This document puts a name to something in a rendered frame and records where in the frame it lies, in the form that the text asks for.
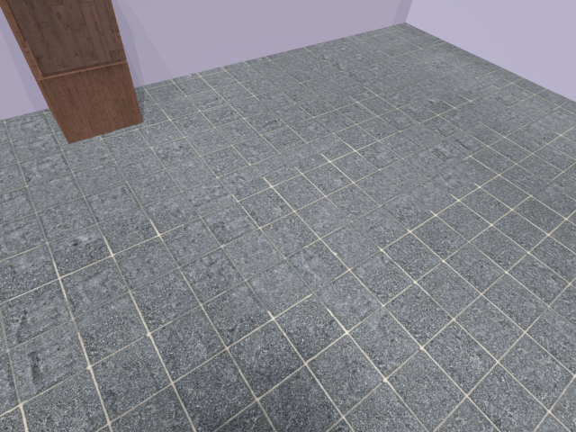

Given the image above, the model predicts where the cupboard door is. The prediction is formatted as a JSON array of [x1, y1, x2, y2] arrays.
[[8, 0, 122, 75]]

